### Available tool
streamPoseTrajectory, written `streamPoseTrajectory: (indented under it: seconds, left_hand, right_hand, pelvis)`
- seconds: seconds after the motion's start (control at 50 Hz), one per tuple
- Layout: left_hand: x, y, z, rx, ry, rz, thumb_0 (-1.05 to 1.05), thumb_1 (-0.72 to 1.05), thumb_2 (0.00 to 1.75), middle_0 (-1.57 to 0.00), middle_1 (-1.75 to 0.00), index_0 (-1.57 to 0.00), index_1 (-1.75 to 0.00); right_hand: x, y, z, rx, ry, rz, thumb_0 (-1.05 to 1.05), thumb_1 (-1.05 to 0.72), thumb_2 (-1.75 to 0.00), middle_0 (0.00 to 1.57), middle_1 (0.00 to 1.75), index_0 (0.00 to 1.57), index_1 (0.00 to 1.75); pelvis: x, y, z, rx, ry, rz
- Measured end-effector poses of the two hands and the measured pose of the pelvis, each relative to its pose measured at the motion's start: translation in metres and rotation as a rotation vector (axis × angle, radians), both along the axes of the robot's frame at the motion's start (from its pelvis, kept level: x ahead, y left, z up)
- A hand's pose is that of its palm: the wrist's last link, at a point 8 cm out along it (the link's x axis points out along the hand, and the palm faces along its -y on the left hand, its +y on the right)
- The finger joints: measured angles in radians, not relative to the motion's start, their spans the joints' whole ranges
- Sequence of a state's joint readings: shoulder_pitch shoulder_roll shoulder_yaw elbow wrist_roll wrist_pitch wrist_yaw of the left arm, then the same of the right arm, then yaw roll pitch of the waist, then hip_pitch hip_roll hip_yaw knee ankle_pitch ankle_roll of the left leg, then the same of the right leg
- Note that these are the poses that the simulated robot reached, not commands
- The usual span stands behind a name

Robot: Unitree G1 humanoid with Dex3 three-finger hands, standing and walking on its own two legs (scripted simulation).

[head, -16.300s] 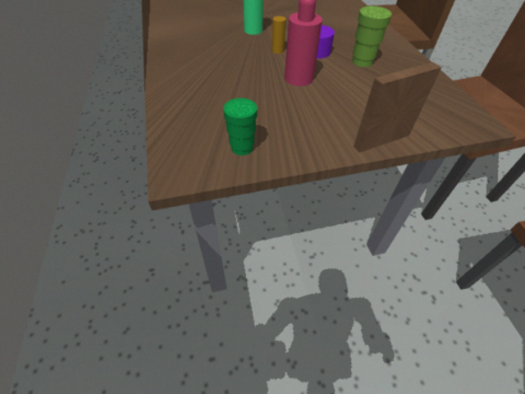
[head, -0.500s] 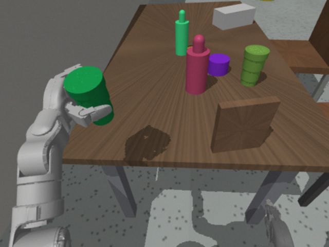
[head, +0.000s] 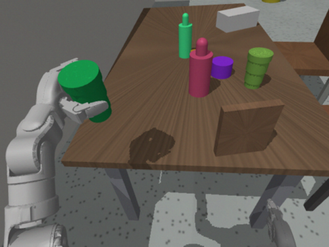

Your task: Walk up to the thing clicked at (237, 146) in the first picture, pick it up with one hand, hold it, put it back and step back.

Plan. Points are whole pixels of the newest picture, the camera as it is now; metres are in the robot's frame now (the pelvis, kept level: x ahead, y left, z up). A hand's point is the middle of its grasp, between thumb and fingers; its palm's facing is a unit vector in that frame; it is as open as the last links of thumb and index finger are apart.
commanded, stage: hold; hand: left
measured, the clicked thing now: (90, 95) +0.34 +0.15 +0.25
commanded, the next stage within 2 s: none
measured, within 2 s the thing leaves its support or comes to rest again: neither
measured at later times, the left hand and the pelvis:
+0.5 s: hand (85, 89) +0.34 +0.16 +0.27, palm faces +0.01 -1.00 -0.01, open 9.9 cm; pelvis -0.01 +0.00 +0.00, yaw +0 degrees
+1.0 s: hand (82, 93) +0.33 +0.16 +0.26, palm faces +0.02 -1.00 -0.01, open 9.9 cm; pelvis -0.01 +0.00 +0.00, yaw +0 degrees
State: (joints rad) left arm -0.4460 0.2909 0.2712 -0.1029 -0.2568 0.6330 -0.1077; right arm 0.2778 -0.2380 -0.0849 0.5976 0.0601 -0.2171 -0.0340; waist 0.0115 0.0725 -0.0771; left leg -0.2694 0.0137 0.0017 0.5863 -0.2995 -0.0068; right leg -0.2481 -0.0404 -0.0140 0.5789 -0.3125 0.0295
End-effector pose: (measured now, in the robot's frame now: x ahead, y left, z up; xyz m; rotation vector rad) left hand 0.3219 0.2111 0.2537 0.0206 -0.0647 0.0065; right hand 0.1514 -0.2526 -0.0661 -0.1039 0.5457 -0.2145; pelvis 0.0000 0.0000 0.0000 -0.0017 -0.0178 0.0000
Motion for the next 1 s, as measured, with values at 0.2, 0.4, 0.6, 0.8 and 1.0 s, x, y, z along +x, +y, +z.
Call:
streamPoseTrajectory:
  seconds: [0.2,0.4,0.6,0.8,1.0]
  left_hand:
    - [0.0,0.0,0.007,-0.008,0.01,-0.001,-0.03,-0.54,1.04,-0.82,-1.14,-0.85,-1.22]
    - [-0.004,-0.003,0.004,-0.01,0.021,-0.004,-0.03,-0.54,1.04,-0.82,-1.14,-0.85,-1.22]
    - [-0.009,-0.001,0.01,-0.008,0.006,0.006,-0.03,-0.54,1.04,-0.82,-1.15,-0.85,-1.22]
    - [-0.014,-0.003,0.004,-0.007,0.024,-0.003,-0.03,-0.54,1.04,-0.82,-1.14,-0.85,-1.22]
    - [-0.016,0.002,0.008,-0.009,0.005,0.013,-0.03,-0.54,1.04,-0.82,-1.15,-0.85,-1.22]
  right_hand:
    - [0.003,0.0,0.002,0.005,-0.01,0.01,-0.01,0.51,-0.05,0.05,0.05,0.05,0.05]
    - [-0.001,-0.002,0.002,0.002,-0.009,0.009,-0.01,0.51,-0.05,0.05,0.05,0.05,0.05]
    - [-0.006,-0.002,0.001,0.005,-0.011,0.003,-0.01,0.52,-0.05,0.05,0.05,0.05,0.05]
    - [-0.008,-0.002,-0.003,0.008,-0.002,-0.002,-0.01,0.52,-0.05,0.05,0.05,0.05,0.05]
    - [-0.005,-0.004,0.0,-0.012,-0.009,-0.004,-0.01,0.52,-0.05,0.05,0.05,0.05,0.05]
  pelvis:
    - [0.0,-0.001,0.0,0.001,-0.002,0.001]
    - [-0.003,-0.001,0.0,0.002,-0.004,0.001]
    - [-0.006,-0.001,0.0,0.001,-0.008,-0.002]
    - [-0.009,-0.001,0.0,0.001,-0.006,-0.002]
    - [-0.007,-0.001,-0.001,0.002,-0.01,0.001]
